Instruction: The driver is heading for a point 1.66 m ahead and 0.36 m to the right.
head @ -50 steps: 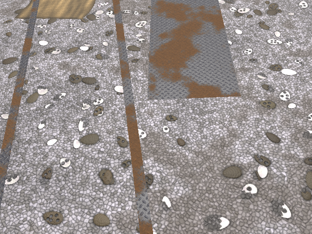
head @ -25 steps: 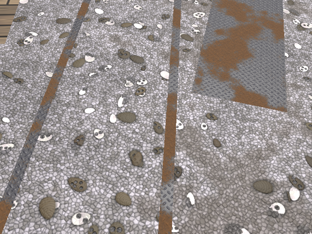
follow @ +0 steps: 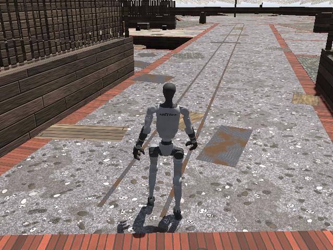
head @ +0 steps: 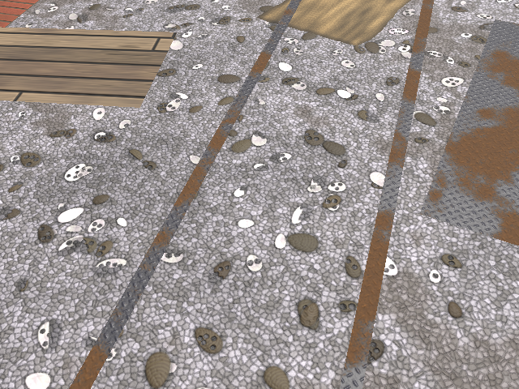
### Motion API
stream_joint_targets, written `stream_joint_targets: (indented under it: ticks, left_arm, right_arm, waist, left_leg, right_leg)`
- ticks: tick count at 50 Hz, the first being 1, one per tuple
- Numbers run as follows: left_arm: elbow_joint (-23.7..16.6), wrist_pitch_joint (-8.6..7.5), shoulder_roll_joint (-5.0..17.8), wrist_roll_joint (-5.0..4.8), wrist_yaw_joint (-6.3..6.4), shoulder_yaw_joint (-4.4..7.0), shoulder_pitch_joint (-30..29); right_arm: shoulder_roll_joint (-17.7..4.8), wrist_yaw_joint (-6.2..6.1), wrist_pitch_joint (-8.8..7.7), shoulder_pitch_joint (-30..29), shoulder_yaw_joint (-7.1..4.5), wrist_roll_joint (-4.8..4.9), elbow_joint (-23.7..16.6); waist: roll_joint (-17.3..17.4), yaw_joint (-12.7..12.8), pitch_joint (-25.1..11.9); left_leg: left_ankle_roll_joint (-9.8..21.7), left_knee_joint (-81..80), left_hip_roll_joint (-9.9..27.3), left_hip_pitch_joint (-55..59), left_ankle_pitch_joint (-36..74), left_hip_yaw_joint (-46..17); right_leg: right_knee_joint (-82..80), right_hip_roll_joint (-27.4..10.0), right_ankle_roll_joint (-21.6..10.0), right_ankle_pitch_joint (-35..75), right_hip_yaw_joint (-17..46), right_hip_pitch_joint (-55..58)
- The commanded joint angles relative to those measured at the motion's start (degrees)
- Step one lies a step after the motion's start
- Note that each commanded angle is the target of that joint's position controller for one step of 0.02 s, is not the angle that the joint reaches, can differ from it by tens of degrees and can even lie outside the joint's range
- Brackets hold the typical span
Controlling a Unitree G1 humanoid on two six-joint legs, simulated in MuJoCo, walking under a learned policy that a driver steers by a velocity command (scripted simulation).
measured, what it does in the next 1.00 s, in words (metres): walks ahead, turning right: left foot, then right foot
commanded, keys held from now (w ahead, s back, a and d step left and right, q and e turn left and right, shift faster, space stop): w+e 0.80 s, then w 0.06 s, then w+q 0.14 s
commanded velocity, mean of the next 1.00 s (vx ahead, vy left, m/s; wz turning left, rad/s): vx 0.47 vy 0.00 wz -0.38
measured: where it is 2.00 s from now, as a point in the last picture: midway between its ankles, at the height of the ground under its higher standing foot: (365, 219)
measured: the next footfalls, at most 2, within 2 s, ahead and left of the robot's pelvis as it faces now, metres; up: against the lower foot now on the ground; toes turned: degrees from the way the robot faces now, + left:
left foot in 0.20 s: +0.21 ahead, +0.16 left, +0.00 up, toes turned -5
right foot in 0.70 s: +0.47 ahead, -0.15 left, +0.00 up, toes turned -23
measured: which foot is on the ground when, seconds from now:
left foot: up 0.00-0.18, down 0.20-0.72, up 0.74-1.00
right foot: down 0.00-0.20, up 0.22-0.68, down 0.70-1.00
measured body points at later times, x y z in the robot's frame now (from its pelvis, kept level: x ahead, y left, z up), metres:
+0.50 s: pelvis +0.22 +0.05 +0.00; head +0.24 +0.04 +0.44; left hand +0.43 +0.28 -0.10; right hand +0.21 -0.24 -0.12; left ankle +0.17 +0.16 -0.75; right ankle +0.30 -0.14 -0.68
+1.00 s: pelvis +0.47 -0.08 +0.00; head +0.50 -0.11 +0.45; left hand +0.68 +0.13 -0.10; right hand +0.51 -0.40 -0.10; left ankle +0.68 +0.03 -0.67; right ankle +0.43 -0.14 -0.75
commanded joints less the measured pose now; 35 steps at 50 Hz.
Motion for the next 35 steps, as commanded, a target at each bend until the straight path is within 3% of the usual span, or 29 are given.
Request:
stream_joint_targets:
  ticks: [1,3,6,8,9,10,11,12,13,14,15,16,19,22,26,29,31,33,34,35]
  left_arm:
    - [-2.6,-0.50,9.1,-0.65,0.35,1.81,0.1]
    - [-2.1,-0.17,10.5,-0.76,0.34,2.01,0.9]
    - [-1.5,0.02,12.2,-1.44,0.08,2.42,2.2]
    - [-1.5,0.23,12.8,-1.81,0.06,2.59,1.0]
    - [-1.6,0.18,12.0,-1.73,0.03,2.31,0.6]
    - [-2.2,-0.21,9.7,-1.17,-0.28,1.60,-0.1]
    - [-4.7,-0.70,4.1,0.08,-0.31,-0.07,0.1]
    - [-5.6,-1.36,3.8,-1.72,0.00,-0.22,4.4]
    - [-4.7,-1.04,9.5,-3.08,0.05,1.49,2.2]
    - [-5.2,-0.72,10.2,-2.95,-0.15,1.86,-1.4]
    - [-4.8,-0.43,9.1,-2.21,-0.13,1.79,-2.6]
    - [-5.0,-0.04,8.1,-1.65,-0.27,1.89,-3.3]
    - [-5.4,1.21,5.2,-1.69,-0.76,1.50,-3.8]
    - [-7.5,1.42,4.6,-1.20,-0.98,1.19,-7.8]
    - [-10.1,0.54,3.8,-0.83,-2.75,0.23,-15.1]
    - [-12.9,0.33,3.9,-0.97,-3.88,-0.07,-20.5]
    - [-14.3,0.40,5.0,-1.00,-4.40,0.24,-21.8]
    - [-14.7,0.85,7.3,-0.87,-4.45,1.42,-18.8]
    - [-13.6,1.14,9.5,-1.03,-4.27,2.70,-12.5]
    - [-11.3,1.55,12.5,-1.23,-3.53,4.53,-2.9]
  right_arm:
    - [-0.8,0.66,-2.54,-12.0,0.42,0.20,-7.5]
    - [-0.8,1.40,-3.32,-13.6,0.52,0.63,-7.8]
    - [-2.4,2.22,-4.03,-13.4,-0.03,1.23,-7.7]
    - [-4.2,2.13,-4.29,-9.3,-0.88,1.74,-6.8]
    - [-5.6,1.73,-4.30,-4.3,-1.80,1.65,-5.4]
    - [-8.0,1.05,-4.37,3.0,-2.87,1.19,-4.0]
    - [-12.6,0.34,-4.01,12.9,-3.88,-0.47,-3.1]
    - [-13.4,1.24,-3.68,14.5,-3.92,-1.13,-1.9]
    - [-7.9,1.55,-3.81,11.0,-2.39,-0.67,-1.8]
    - [-5.4,1.54,-3.77,7.7,-1.68,-0.05,-1.7]
    - [-4.0,1.60,-3.78,4.6,-1.20,-0.23,-1.5]
    - [-2.7,1.57,-3.91,2.8,-0.88,-0.59,-1.1]
    - [-2.3,1.37,-5.12,1.0,-1.05,-0.71,0.6]
    - [-3.8,1.06,-5.41,1.3,-1.57,-0.73,2.4]
    - [-6.4,0.45,-4.73,1.9,-2.03,-0.26,4.0]
    - [-8.1,0.17,-3.88,4.7,-2.48,0.52,5.8]
    - [-9.4,0.07,-3.07,5.3,-2.83,0.91,6.4]
    - [-11.4,-0.33,-2.08,5.2,-3.30,1.17,6.3]
    - [-11.9,-0.56,-1.47,5.0,-3.38,1.26,6.1]
    - [-11.1,-0.81,-1.34,4.6,-2.87,1.45,5.6]
  waist:
    - [-9.7,2.4,6.0]
    - [-10.0,2.6,6.4]
    - [-10.3,1.6,6.1]
    - [-10.8,-2.0,4.7]
    - [-9.9,-4.9,1.8]
    - [-7.9,-8.7,-3.5]
    - [3.2,-11.9,-14.4]
    - [16.3,-9.3,-18.2]
    - [9.7,-9.0,-10.0]
    - [7.3,-8.1,-3.5]
    - [4.3,-6.6,-0.8]
    - [4.7,-5.4,1.1]
    - [4.1,-3.4,2.7]
    - [1.9,-3.5,4.9]
    - [0.5,-5.7,6.4]
    - [-0.3,-7.2,7.7]
    - [0.2,-6.7,7.1]
    - [2.5,-4.0,2.8]
    - [2.8,-0.3,-1.2]
    - [1.7,4.9,-6.2]
  left_leg:
    - [-1.0,-9.3,1.4,-7.1,3.9,2.1]
    - [-1.3,-16.4,0.1,-1.5,4.3,2.9]
    - [-0.6,-22.2,-1.1,6.3,3.7,2.8]
    - [1.2,-26.6,-1.5,14.0,3.8,2.4]
    - [2.8,-28.9,-2.2,22.4,4.1,3.0]
    - [4.9,-29.2,1.3,34.5,4.0,0.1]
    - [9.7,-29.1,15.5,53.6,-1.4,-16.2]
    - [15.4,-37.4,24.1,54.7,-14.3,-37.5]
    - [14.4,-39.3,22.1,48.2,-19.4,-33.2]
    - [12.8,-39.9,19.7,42.0,-14.7,-24.1]
    - [11.8,-41.2,16.7,37.1,-8.5,-18.2]
    - [11.3,-42.6,15.0,33.3,-2.3,-13.4]
    - [11.5,-45.3,13.4,28.7,9.1,-4.6]
    - [12.4,-46.8,14.0,28.8,14.1,0.3]
    - [11.3,-47.3,13.0,28.9,16.1,7.5]
    - [10.2,-46.1,14.3,33.0,18.4,10.2]
    - [9.2,-42.6,15.1,36.5,27.1,11.9]
    - [8.0,-33.6,14.9,39.1,47.1,13.7]
    - [7.2,-24.3,14.1,38.2,53.7,14.6]
    - [5.3,-11.4,12.2,31.3,50.5,15.8]
  right_leg:
    - [-10.0,-11.5,-9.2,1.7,11.6,0.9]
    - [-9.1,-11.3,-9.2,4.3,10.6,-1.5]
    - [-7.0,-12.9,-9.0,4.4,12.9,-3.4]
    - [-3.9,-13.7,-7.6,8.5,14.2,-3.9]
    - [1.2,-12.0,-6.2,15.4,12.7,-5.4]
    - [12.3,-8.4,-3.9,17.5,9.6,-10.1]
    - [33.0,-2.5,-0.5,2.5,4.5,-24.2]
    - [45.7,1.5,0.9,-18.8,5.2,-34.7]
    - [51.9,-2.1,0.8,-14.7,7.3,-38.6]
    - [52.2,-4.1,0.5,-9.6,5.8,-39.8]
    - [50.9,-5.7,0.7,-5.4,5.1,-38.1]
    - [49.2,-6.8,1.0,-2.5,5.1,-36.5]
    - [48.1,-7.5,1.7,2.2,4.2,-34.9]
    - [41.4,-7.5,2.8,7.2,4.7,-38.3]
    - [27.5,-6.9,2.4,17.0,0.3,-35.1]
    - [21.5,-6.3,0.5,16.3,-2.3,-34.8]
    - [19.1,-4.7,-1.4,12.5,-4.4,-33.4]
    - [19.0,-0.5,-3.8,6.3,-8.0,-26.1]
    - [18.2,2.1,-5.5,4.9,-9.2,-17.8]
    - [15.1,3.8,-7.9,8.1,-8.3,-2.9]
Keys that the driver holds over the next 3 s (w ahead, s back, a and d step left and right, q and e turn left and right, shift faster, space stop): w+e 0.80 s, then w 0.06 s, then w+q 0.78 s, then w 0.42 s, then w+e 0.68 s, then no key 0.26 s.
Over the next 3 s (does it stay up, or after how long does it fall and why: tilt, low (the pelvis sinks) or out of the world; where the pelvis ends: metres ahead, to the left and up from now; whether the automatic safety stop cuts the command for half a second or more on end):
stays up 1.53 -0.30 0.00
